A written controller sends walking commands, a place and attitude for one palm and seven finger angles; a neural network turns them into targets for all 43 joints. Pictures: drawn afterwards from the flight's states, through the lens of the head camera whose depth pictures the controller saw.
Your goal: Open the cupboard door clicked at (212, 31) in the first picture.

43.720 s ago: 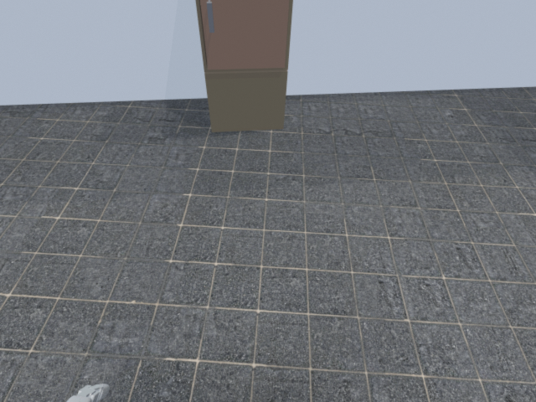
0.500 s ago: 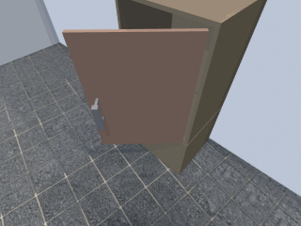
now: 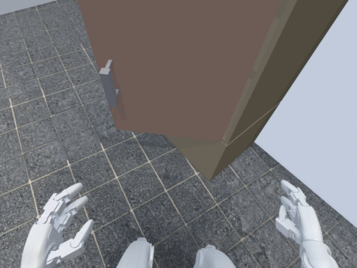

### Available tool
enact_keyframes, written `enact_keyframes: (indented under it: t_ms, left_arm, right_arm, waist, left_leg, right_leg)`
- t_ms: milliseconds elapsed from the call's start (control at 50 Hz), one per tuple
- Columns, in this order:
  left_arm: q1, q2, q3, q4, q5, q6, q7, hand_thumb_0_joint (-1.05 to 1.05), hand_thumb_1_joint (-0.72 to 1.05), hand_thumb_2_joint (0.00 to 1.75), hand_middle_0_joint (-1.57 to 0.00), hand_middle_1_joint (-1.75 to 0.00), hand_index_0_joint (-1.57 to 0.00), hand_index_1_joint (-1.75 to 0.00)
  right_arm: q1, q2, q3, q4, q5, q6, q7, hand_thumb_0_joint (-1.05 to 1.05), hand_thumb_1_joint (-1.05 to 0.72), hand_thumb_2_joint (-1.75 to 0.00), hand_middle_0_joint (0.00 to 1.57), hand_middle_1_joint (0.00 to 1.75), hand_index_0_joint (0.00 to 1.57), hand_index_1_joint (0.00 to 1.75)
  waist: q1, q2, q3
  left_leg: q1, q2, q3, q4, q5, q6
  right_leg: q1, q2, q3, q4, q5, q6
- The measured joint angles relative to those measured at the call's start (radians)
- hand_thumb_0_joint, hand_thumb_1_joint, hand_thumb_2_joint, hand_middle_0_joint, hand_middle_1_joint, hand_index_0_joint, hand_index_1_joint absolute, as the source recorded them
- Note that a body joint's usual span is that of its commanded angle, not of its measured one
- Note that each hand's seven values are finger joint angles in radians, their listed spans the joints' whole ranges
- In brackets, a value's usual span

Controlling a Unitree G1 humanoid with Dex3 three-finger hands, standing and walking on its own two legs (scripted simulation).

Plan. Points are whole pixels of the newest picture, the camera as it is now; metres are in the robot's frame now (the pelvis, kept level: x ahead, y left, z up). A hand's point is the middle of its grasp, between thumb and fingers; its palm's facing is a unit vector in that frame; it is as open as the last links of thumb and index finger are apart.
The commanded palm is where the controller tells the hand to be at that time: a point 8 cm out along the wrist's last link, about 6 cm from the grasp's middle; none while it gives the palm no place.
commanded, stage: raise the hand with hooked fingers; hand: left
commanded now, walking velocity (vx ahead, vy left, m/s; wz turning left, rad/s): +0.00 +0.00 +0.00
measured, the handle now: (111, 83) +0.56 +0.26 +0.02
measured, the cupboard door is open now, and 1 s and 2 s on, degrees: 44 44 44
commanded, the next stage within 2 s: move the hooked fingers beside the handle in 1.62 s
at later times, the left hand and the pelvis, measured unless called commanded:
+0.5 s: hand (56, 203) +0.22 +0.26 +0.03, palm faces +0.07 -0.99 -0.08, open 11.9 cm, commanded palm +0.20 +0.31 +0.03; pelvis -0.02 +0.02 +0.00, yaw -1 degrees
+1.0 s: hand (38, 184) +0.25 +0.32 +0.02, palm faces +0.01 -1.00 -0.06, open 13.9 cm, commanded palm +0.24 +0.37 +0.03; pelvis -0.01 +0.06 +0.00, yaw -1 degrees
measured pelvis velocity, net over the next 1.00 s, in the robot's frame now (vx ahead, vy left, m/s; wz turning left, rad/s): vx -0.01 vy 0.06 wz -0.01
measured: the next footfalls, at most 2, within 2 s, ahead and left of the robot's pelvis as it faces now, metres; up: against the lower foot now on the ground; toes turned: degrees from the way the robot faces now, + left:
none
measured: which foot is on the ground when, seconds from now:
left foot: down 0.00-1.00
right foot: down 0.00-1.00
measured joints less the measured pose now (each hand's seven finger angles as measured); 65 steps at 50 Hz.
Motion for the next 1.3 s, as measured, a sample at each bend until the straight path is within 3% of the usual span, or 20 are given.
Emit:
enact_keyframes:
  t_ms: [80, 140, 180, 240, 280, 320, 360, 420, 480, 520, 620, 780, 880, 1080, 1220, 1300]
  left_arm:
    - [-0.007, 0.025, 0.05, -0.123, -0.049, -0.06, -0.003, 0.02, 0.45, 0.7, -0.23, -0.59, -0.23, -0.6]
    - [-0.096, 0.056, 0.05, -0.153, -0.079, -0.065, -0.075, 0.02, 0.38, 0.67, -0.23, -0.63, -0.23, -0.64]
    - [-0.17, 0.083, 0.045, -0.123, -0.086, -0.01, -0.133, 0.02, 0.33, 0.65, -0.23, -0.66, -0.23, -0.67]
    - [-0.252, 0.116, 0.05, -0.042, -0.101, 0.144, -0.195, 0.01, 0.26, 0.62, -0.24, -0.71, -0.24, -0.72]
    - [-0.263, 0.121, 0.069, -0.011, -0.107, 0.232, -0.19, 0.01, 0.22, 0.6, -0.24, -0.74, -0.25, -0.75]
    - [-0.245, 0.113, 0.096, -0.009, -0.111, 0.264, -0.153, 0.01, 0.17, 0.58, -0.25, -0.77, -0.25, -0.78]
    - [-0.21, 0.096, 0.118, -0.03, -0.11, 0.241, -0.102, 0.01, 0.13, 0.56, -0.25, -0.8, -0.25, -0.81]
    - [-0.175, 0.076, 0.132, -0.052, -0.102, 0.153, -0.049, 0.01, 0.06, 0.53, -0.26, -0.84, -0.26, -0.85]
    - [-0.18, 0.081, 0.121, -0.02, -0.086, 0.077, -0.05, 0.01, -0.01, 0.5, -0.26, -0.89, -0.26, -0.9]
    - [-0.201, 0.091, 0.103, 0.014, -0.082, 0.064, -0.076, 0.01, -0.06, 0.48, -0.26, -0.92, -0.26, -0.93]
    - [-0.247, 0.113, 0.078, 0.039, -0.075, 0.103, -0.125, 0.0, -0.18, 0.43, -0.27, -0.99, -0.27, -1.0]
    - [-0.285, 0.138, 0.12, 0.004, -0.085, 0.125, -0.075, 0.0, -0.36, 0.35, -0.29, -1.11, -0.29, -1.12]
    - [-0.324, 0.163, 0.124, 0.072, -0.073, 0.179, -0.11, 0.0, -0.44, 0.32, -0.29, -1.16, -0.29, -1.17]
    - [-0.406, 0.193, 0.176, 0.099, -0.086, 0.159, -0.161, -0.01, -0.49, 0.3, -0.3, -1.19, -0.3, -1.2]
    - [-0.439, 0.229, 0.201, 0.142, -0.102, 0.219, -0.204, -0.01, -0.5, 0.3, -0.29, -1.2, -0.3, -1.2]
    - [-0.413, 0.218, 0.196, 0.123, -0.109, 0.212, -0.204, -0.01, -0.5, 0.3, -0.29, -1.2, -0.3, -1.2]
  right_arm:
    - [-0.008, 0.029, 0.031, 0.042, -0.001, -0.006, -0.024, 0.01, -0.91, -0.9, 0.19, 0.3, 0.2, 0.3]
    - [-0.007, 0.051, 0.072, 0.083, 0.006, -0.012, -0.036, 0.01, -0.91, -0.9, 0.2, 0.3, 0.2, 0.3]
    - [0.001, 0.07, 0.095, 0.104, 0.017, -0.005, -0.042, 0.01, -0.9, -0.9, 0.2, 0.3, 0.2, 0.3]
    - [0.03, 0.094, 0.116, 0.108, 0.032, 0.021, -0.046, 0.02, -0.9, -0.9, 0.2, 0.3, 0.21, 0.3]
    - [0.063, 0.101, 0.119, 0.099, 0.035, 0.035, -0.045, 0.02, -0.9, -0.9, 0.2, 0.3, 0.21, 0.3]
    - [0.101, 0.099, 0.109, 0.093, 0.033, 0.037, -0.043, 0.02, -0.9, -0.9, 0.2, 0.3, 0.21, 0.3]
    - [0.138, 0.09, 0.09, 0.095, 0.03, 0.031, -0.041, 0.02, -0.9, -0.9, 0.2, 0.3, 0.21, 0.3]
    - [0.176, 0.064, 0.063, 0.113, 0.024, 0.02, -0.039, 0.02, -0.9, -0.9, 0.2, 0.3, 0.21, 0.3]
    - [0.186, 0.027, 0.052, 0.126, 0.024, 0.012, -0.041, 0.02, -0.9, -0.9, 0.2, 0.3, 0.2, 0.3]
    - [0.18, 0.007, 0.052, 0.122, 0.028, 0.009, -0.048, 0.02, -0.9, -0.9, 0.2, 0.3, 0.2, 0.3]
    - [0.149, -0.008, 0.062, 0.087, 0.032, -0.002, -0.066, 0.02, -0.9, -0.9, 0.2, 0.3, 0.2, 0.3]
    - [0.125, 0.025, 0.097, 0.038, 0.02, 0.006, -0.049, 0.02, -0.9, -0.9, 0.2, 0.3, 0.2, 0.3]
    - [0.12, 0.026, 0.124, 0.017, 0.022, 0.019, -0.045, 0.02, -0.9, -0.9, 0.2, 0.3, 0.21, 0.3]
    - [0.136, 0.018, 0.125, 0.041, 0.014, 0.025, -0.048, 0.01, -0.9, -0.9, 0.2, 0.3, 0.21, 0.3]
    - [0.153, 0.003, 0.111, 0.043, 0.025, 0.04, -0.044, 0.02, -0.9, -0.9, 0.2, 0.3, 0.21, 0.3]
    - [0.168, -0.002, 0.103, 0.038, 0.024, 0.039, -0.037, 0.02, -0.9, -0.9, 0.2, 0.3, 0.21, 0.3]
  waist:
    - [0.025, 0.033, 0.003]
    - [0.027, 0.072, 0.007]
    - [0.016, 0.09, 0.008]
    - [-0.014, 0.106, 0.016]
    - [-0.038, 0.107, 0.018]
    - [-0.051, 0.104, 0.017]
    - [-0.054, 0.1, 0.009]
    - [-0.049, 0.094, -0.006]
    - [-0.046, 0.095, -0.019]
    - [-0.046, 0.092, -0.016]
    - [-0.051, 0.079, 0.001]
    - [-0.045, 0.077, -0.014]
    - [-0.035, 0.086, -0.017]
    - [-0.03, 0.08, -0.005]
    - [-0.043, 0.091, -0.005]
    - [-0.048, 0.091, -0.011]
  left_leg:
    - [-0.078, 0.01, -0.049, 0.08, -0.022, -0.009]
    - [-0.12, 0.014, -0.071, 0.114, -0.024, -0.009]
    - [-0.137, 0.015, -0.071, 0.119, -0.019, -0.008]
    - [-0.133, 0.014, -0.054, 0.096, -0.003, -0.005]
    - [-0.117, 0.012, -0.038, 0.067, 0.012, 0.0]
    - [-0.098, 0.013, -0.022, 0.037, 0.023, 0.007]
    - [-0.081, 0.014, -0.009, 0.013, 0.031, 0.012]
    - [-0.072, 0.01, -0.001, 0.0, 0.035, 0.022]
    - [-0.09, 0.002, -0.003, 0.018, 0.03, 0.033]
    - [-0.106, -0.003, -0.003, 0.037, 0.026, 0.041]
    - [-0.123, -0.005, 0.003, 0.061, 0.019, 0.056]
    - [-0.098, -0.016, 0.003, 0.034, 0.025, 0.071]
    - [-0.104, -0.023, 0.003, 0.031, 0.023, 0.082]
    - [-0.126, -0.024, 0.003, 0.048, 0.009, 0.088]
    - [-0.132, -0.019, 0.005, 0.041, 0.009, 0.088]
    - [-0.126, -0.016, 0.01, 0.028, 0.012, 0.087]
  right_leg:
    - [-0.047, 0.007, -0.047, 0.045, -0.018, -0.011]
    - [-0.073, 0.01, -0.069, 0.06, -0.017, -0.015]
    - [-0.09, 0.01, -0.069, 0.063, -0.01, -0.013]
    - [-0.096, 0.009, -0.052, 0.048, 0.008, -0.006]
    - [-0.09, 0.008, -0.037, 0.027, 0.023, 0.002]
    - [-0.078, 0.011, -0.022, 0.002, 0.038, 0.007]
    - [-0.068, 0.013, -0.009, -0.019, 0.05, 0.011]
    - [-0.058, 0.011, -0.001, -0.034, 0.058, 0.019]
    - [-0.071, 0.003, -0.002, -0.021, 0.054, 0.027]
    - [-0.085, -0.002, -0.001, -0.004, 0.049, 0.032]
    - [-0.099, -0.005, 0.006, 0.012, 0.052, 0.043]
    - [-0.065, -0.011, 0.006, -0.029, 0.066, 0.063]
    - [-0.065, -0.018, 0.007, -0.037, 0.067, 0.074]
    - [-0.083, -0.017, 0.009, -0.03, 0.059, 0.084]
    - [-0.091, -0.011, 0.011, -0.041, 0.063, 0.085]
    - [-0.089, -0.007, 0.017, -0.051, 0.067, 0.084]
